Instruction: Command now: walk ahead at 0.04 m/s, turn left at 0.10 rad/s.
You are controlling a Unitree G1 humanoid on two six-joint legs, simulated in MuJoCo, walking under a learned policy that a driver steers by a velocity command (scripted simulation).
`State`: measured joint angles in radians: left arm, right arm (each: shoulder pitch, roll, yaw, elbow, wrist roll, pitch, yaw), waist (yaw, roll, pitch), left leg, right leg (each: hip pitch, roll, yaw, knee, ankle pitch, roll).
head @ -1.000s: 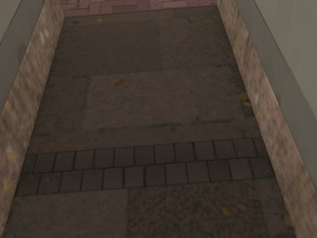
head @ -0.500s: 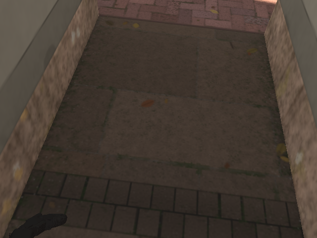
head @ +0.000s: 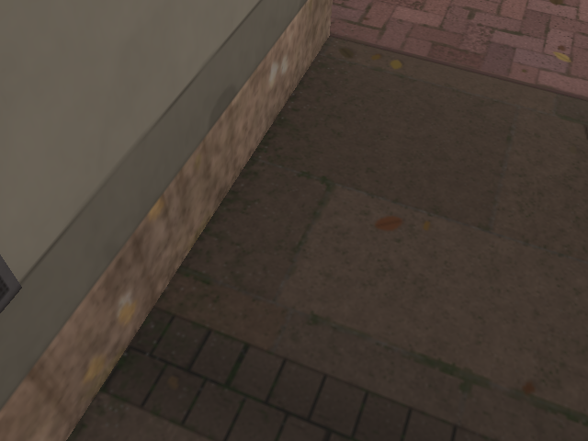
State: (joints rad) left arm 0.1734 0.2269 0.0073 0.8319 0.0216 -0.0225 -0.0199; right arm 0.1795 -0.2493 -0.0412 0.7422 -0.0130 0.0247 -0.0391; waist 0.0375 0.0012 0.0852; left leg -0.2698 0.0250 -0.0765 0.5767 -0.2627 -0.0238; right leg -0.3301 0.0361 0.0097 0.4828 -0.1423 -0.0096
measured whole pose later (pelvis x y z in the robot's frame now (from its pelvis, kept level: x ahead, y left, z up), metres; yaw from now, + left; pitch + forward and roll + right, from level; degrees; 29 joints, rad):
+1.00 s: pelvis +0.10 -0.01 +0.01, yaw -1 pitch -1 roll +1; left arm 0.17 0.27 0.02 1.00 -0.01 -0.11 -0.04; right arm 0.40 -0.29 -0.02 0.94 0.03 -0.04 -0.02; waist -0.03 0.04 0.02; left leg -0.03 0.01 -0.06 0.40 -0.35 -0.01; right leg -0.36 -0.03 -0.02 0.65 -0.29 -0.04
